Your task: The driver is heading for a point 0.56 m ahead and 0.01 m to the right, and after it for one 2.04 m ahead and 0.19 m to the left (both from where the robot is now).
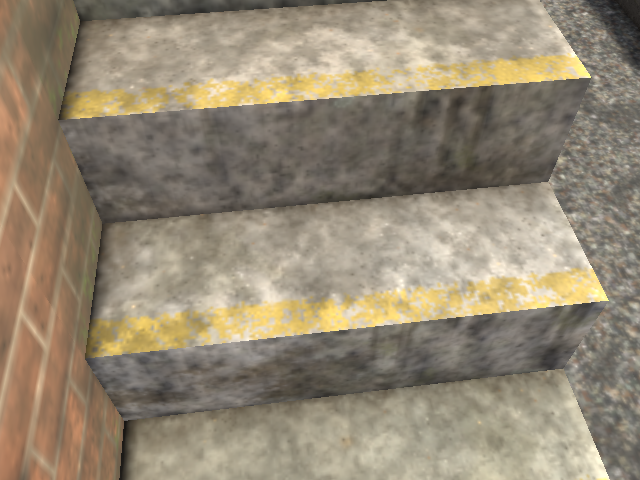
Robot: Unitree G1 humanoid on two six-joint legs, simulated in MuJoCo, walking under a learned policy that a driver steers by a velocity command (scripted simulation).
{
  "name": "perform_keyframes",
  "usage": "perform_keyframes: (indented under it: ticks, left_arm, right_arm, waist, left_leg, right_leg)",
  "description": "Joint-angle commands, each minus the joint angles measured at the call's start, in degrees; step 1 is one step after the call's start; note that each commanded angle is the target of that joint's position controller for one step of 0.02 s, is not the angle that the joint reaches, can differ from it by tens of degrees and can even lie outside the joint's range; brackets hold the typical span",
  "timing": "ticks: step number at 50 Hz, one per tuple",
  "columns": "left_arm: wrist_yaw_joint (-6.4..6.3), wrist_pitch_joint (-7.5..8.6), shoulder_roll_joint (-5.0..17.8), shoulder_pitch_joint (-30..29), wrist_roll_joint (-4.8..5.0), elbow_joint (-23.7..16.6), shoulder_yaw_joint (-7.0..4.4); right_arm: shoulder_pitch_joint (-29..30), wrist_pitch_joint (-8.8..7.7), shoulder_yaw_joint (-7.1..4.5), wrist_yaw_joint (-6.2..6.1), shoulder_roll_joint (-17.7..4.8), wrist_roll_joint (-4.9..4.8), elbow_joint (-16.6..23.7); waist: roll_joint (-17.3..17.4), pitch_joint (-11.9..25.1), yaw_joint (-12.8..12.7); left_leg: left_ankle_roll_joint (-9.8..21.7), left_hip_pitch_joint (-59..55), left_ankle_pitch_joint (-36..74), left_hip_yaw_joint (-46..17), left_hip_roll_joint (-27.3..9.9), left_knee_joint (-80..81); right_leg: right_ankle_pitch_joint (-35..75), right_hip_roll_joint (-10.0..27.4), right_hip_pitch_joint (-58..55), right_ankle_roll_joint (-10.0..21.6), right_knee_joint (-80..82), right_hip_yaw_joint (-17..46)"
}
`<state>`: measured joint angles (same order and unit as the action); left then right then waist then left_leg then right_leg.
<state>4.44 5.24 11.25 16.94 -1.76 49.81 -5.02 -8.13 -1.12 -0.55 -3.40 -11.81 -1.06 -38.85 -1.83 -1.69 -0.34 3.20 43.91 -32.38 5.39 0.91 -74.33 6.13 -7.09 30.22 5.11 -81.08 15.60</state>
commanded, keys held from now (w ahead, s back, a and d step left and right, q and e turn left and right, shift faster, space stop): w+shift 0.12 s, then shift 0.44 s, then w+shift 0.20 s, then shift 0.24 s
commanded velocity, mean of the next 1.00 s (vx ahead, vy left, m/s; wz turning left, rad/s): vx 0.50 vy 0.00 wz -0.03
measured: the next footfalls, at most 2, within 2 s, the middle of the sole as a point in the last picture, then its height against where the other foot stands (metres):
right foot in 0.50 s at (440, 450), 0.21 m higher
left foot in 1.02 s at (224, 291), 0.20 m higher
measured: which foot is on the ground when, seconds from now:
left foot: down 0.00-0.52, up 0.54-1.00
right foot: up 0.00-0.48, down 0.50-1.00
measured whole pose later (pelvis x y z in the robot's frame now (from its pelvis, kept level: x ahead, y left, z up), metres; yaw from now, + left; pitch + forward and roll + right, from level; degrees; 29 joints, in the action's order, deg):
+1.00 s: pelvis +0.38 +0.03 +0.34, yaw +2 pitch +2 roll +2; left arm -1.4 5.4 11.8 20.7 -0.2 60.0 -3.1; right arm -1.9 0.1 2.8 -2.9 -2.0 -2.3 -33.2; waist -3.6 -1.4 -0.5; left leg 5.2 66.4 -28.3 5.3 -5.0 -96.8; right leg -5.1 9.7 6.2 2.4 -9.4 -6.9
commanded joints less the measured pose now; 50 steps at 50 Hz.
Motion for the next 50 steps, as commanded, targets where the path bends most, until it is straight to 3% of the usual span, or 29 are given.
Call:
perform_keyframes:
  ticks: [1,3,7,9,10,11,16,19,21,22,23,24,25,26,27,28,29,30,32,34,36,38,41,43,44,45,47,48,50]
  left_arm:
    - [0.06,-0.26,-2.55,-4.42,-3.69,-9.21,1.70]
    - [-0.39,-2.55,-4.18,-4.10,-2.39,-9.20,3.24]
    - [-1.85,-4.93,-2.08,-11.51,-0.74,-11.05,3.92]
    - [-2.37,-6.38,-3.90,-11.67,-1.00,-10.80,4.18]
    - [-2.39,-7.19,-3.98,-8.96,-1.14,-8.98,3.77]
    - [-2.89,-7.61,-5.14,-10.66,-1.16,-10.31,3.91]
    - [-1.18,-8.21,-8.38,-23.66,-1.41,-16.10,6.13]
    - [-1.26,-8.69,-9.43,-28.55,-1.63,-22.73,6.90]
    - [-1.29,-8.71,-8.86,-35.51,0.05,-26.17,8.00]
    - [-1.32,-8.93,-8.76,-29.28,1.52,-24.13,8.01]
    - [-2.09,-9.25,-8.06,-22.14,2.55,-20.53,7.17]
    - [-2.62,-8.62,-6.02,-12.92,1.96,-18.12,6.02]
    - [-2.08,-9.13,-3.15,-6.36,0.88,-16.42,4.53]
    - [-1.57,-8.22,-1.88,-1.81,-0.24,-13.06,3.82]
    - [-1.92,-7.73,1.57,2.02,-1.02,-9.29,2.25]
    - [-2.43,-8.65,4.88,0.43,-1.58,-11.00,0.96]
    - [-2.48,-8.38,7.67,-6.44,-0.74,-11.02,-0.35]
    - [-2.39,-8.25,8.04,-8.27,-1.23,-8.39,-0.97]
    - [-3.48,-6.15,2.85,-7.59,-1.75,-2.06,0.84]
    - [-3.58,-3.94,-2.30,-5.84,-1.97,1.58,2.67]
    - [-3.28,-0.67,-0.10,-5.94,-1.00,2.83,2.49]
    - [-2.97,1.21,4.34,-3.16,-0.95,5.02,1.60]
    - [-2.44,2.80,6.60,0.96,-0.27,7.75,1.48]
    - [-3.13,3.12,7.16,1.55,0.15,7.49,1.73]
    - [-3.89,2.99,7.96,0.24,0.28,7.66,1.62]
    - [-4.69,2.28,7.46,1.94,1.26,8.55,1.59]
    - [-6.07,1.65,7.73,6.06,0.78,10.46,0.92]
    - [-6.51,1.08,10.90,5.40,2.41,9.13,0.02]
    - [-7.01,-0.81,12.65,1.86,2.21,5.54,-1.04]
  right_arm:
    - [3.64,-2.79,-2.78,1.60,-3.74,-0.96,-2.39]
    - [-3.69,-3.90,-2.09,1.60,-1.48,0.60,-8.34]
    - [-9.95,-6.13,-1.14,1.30,-2.04,-0.16,-9.37]
    - [-13.95,-5.75,-1.09,0.61,-2.88,-0.07,-9.11]
    - [-14.78,-5.56,-0.74,0.67,-2.30,-1.30,-8.95]
    - [-16.06,-5.48,-0.46,0.07,-3.42,-0.92,-8.56]
    - [-25.14,-4.05,-0.46,-1.91,-1.73,-1.38,-9.63]
    - [-28.90,-3.37,-1.05,-4.25,-1.58,-0.22,-10.71]
    - [-28.61,-3.31,-2.36,-5.01,-3.29,-0.32,-9.49]
    - [-22.95,-3.14,-2.16,-4.48,-3.23,-0.42,-7.97]
    - [-19.67,-3.82,-1.58,-3.60,-4.45,-0.03,-6.58]
    - [-19.55,-5.62,-2.34,-2.58,-6.78,-1.57,-5.13]
    - [-16.68,-7.12,-3.25,-0.32,-9.93,-2.69,-5.05]
    - [-12.84,-7.85,-3.55,2.43,-11.06,-4.33,-4.33]
    - [-15.37,-7.47,-2.52,4.20,-7.15,-3.59,-2.04]
    - [-12.08,-7.14,-3.16,5.24,-6.07,-4.08,-3.94]
    - [-12.65,-5.99,-3.51,4.87,-0.80,-2.88,-3.80]
    - [-9.38,-4.71,-2.52,3.55,2.05,-1.02,-0.52]
    - [-3.31,-3.81,-0.64,1.67,6.35,2.28,4.21]
    - [-7.53,-3.14,0.68,1.21,8.39,2.16,3.11]
    - [-6.43,-2.58,0.39,0.28,7.57,1.00,3.46]
    - [-2.12,-2.04,0.28,-0.81,8.27,-0.91,4.03]
    - [4.78,-1.98,1.00,-2.79,9.41,-1.08,6.76]
    - [6.13,-2.10,0.62,-2.63,7.33,-0.57,7.57]
    - [8.58,-1.86,0.77,-1.85,6.54,-2.02,8.78]
    - [11.10,-1.34,1.11,-1.02,6.25,-1.45,10.28]
    - [12.02,0.35,1.81,0.41,7.24,-0.27,11.09]
    - [11.98,1.15,3.34,0.84,8.50,-0.46,12.28]
    - [1.28,1.49,3.38,1.00,8.19,-2.19,7.48]
  waist:
    - [0.65,7.78,-4.11]
    - [0.52,3.52,-3.23]
    - [-0.12,-7.15,-0.75]
    - [2.82,-6.12,-1.13]
    - [3.52,-5.88,-2.30]
    - [9.67,-4.60,-1.22]
    - [5.89,-5.59,0.88]
    - [13.09,-2.01,2.78]
    - [14.76,-0.36,5.67]
    - [12.18,3.22,1.59]
    - [13.36,9.93,-1.38]
    - [16.31,15.47,-4.39]
    - [20.92,19.73,-7.63]
    - [20.28,21.23,-11.31]
    - [1.46,21.45,-10.59]
    - [-9.58,28.76,-12.93]
    - [-5.36,26.87,-8.02]
    - [-5.23,21.13,-4.36]
    - [-6.74,2.84,0.61]
    - [-2.27,-0.89,4.99]
    - [-1.30,-3.18,6.68]
    - [-1.52,-4.09,4.74]
    - [1.20,-5.62,2.79]
    - [1.88,-5.46,2.62]
    - [-0.58,-5.76,2.07]
    - [-1.59,-4.99,2.12]
    - [-5.90,1.32,0.27]
    - [-7.24,3.96,1.23]
    - [-7.62,10.42,4.13]
  left_leg:
    - [8.13,-16.34,-19.15,-46.05,-15.39,44.82]
    - [4.09,-18.94,-4.50,-32.84,-14.49,44.93]
    - [2.47,-23.09,13.20,-18.48,-13.46,50.98]
    - [3.41,-24.05,20.91,-15.52,-14.55,53.41]
    - [3.02,-25.16,25.79,-13.77,-13.98,52.78]
    - [4.06,-27.90,24.02,-11.99,-12.10,53.63]
    - [4.92,-38.75,30.84,-12.14,-12.99,55.81]
    - [7.59,-49.93,50.90,-12.31,-12.82,57.24]
    - [8.99,-51.34,62.66,-9.56,-13.70,65.48]
    - [7.73,-46.70,78.15,-2.91,-11.44,66.10]
    - [5.74,-44.68,118.48,-0.95,-11.99,58.07]
    - [5.47,-44.83,138.08,-4.48,-16.84,51.18]
    - [5.52,-46.05,140.12,-3.39,-18.20,43.02]
    - [4.99,-38.14,130.40,-1.47,-13.41,32.08]
    - [1.17,-14.96,83.59,-0.45,-5.16,12.63]
    - [-0.13,-19.83,25.57,-3.17,5.63,-19.24]
    - [-0.26,-15.22,23.12,-14.33,3.86,-40.73]
    - [1.49,-4.19,23.16,-13.51,2.46,-50.20]
    - [4.11,11.09,17.25,-15.97,2.25,-53.61]
    - [5.14,14.02,17.09,-16.49,1.61,-53.08]
    - [3.82,16.04,20.42,-16.91,1.59,-52.32]
    - [3.61,24.95,18.77,-13.03,3.79,-64.45]
    - [3.95,37.98,11.42,-12.76,1.77,-71.59]
    - [2.59,35.48,12.31,-11.26,0.22,-60.67]
    - [1.75,34.33,10.38,-8.86,-0.75,-54.07]
    - [1.54,31.02,10.64,-5.54,-3.72,-43.50]
    - [1.37,27.17,9.38,-0.12,-6.44,-37.70]
    - [2.57,16.75,2.11,0.92,-9.02,-19.31]
    - [1.73,-9.86,-0.86,2.33,-3.86,-0.55]
  right_leg:
    - [-2.33,-4.02,25.57,1.48,-43.39,2.84]
    - [-6.54,-2.98,31.07,1.46,-48.59,0.72]
    - [-17.07,-0.68,44.62,-0.39,-42.33,-0.79]
    - [-17.23,-0.84,45.79,-1.34,-48.67,-3.40]
    - [-17.49,0.03,46.38,-2.16,-48.75,-3.34]
    - [-20.59,-0.82,49.62,-1.49,-55.44,-7.00]
    - [-22.49,8.32,60.54,-2.78,-48.15,-17.63]
    - [-27.09,11.67,59.97,-2.96,-39.22,-19.37]
    - [-37.85,12.51,44.94,-0.36,-15.90,-18.97]
    - [-36.50,9.06,27.39,1.00,-2.04,-24.89]
    - [-38.11,1.90,10.73,1.95,0.47,-27.79]
    - [-31.28,-0.33,-0.91,3.85,6.31,-25.92]
    - [-28.93,-1.08,-9.64,4.62,15.08,-24.41]
    - [-22.09,-0.26,-18.74,6.06,24.01,-19.93]
    - [-3.62,14.09,-30.93,14.17,30.22,3.70]
    - [-2.69,24.08,-21.71,20.45,50.85,26.30]
    - [-16.19,23.68,-14.85,21.23,54.22,27.42]
    - [-40.16,24.15,-11.49,17.51,55.95,26.99]
    - [-54.49,20.45,0.42,9.03,55.44,16.08]
    - [-45.46,18.91,3.82,4.79,56.38,4.17]
    - [-42.46,21.15,5.10,4.94,61.45,-0.39]
    - [-38.84,23.30,0.59,7.38,66.38,-3.69]
    - [-31.95,26.29,-9.70,6.95,69.50,-6.41]
    - [-26.21,25.34,-11.13,5.76,71.90,-11.75]
    - [-27.08,24.37,-10.22,5.90,74.34,-14.63]
    - [-28.27,22.51,-10.27,5.44,76.29,-16.55]
    - [-25.61,22.95,-19.30,7.38,79.50,-15.57]
    - [-17.26,23.00,-20.67,7.48,84.20,-16.77]
    - [3.10,23.17,-15.31,7.15,80.40,-18.63]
